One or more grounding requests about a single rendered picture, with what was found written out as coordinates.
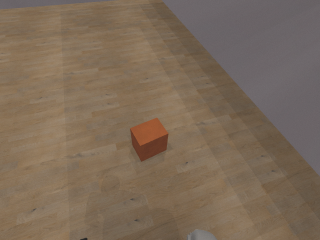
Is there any right robot thigh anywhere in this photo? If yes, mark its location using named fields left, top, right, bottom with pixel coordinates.
left=186, top=229, right=217, bottom=240

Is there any carton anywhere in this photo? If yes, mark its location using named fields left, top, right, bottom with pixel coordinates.
left=130, top=118, right=169, bottom=162

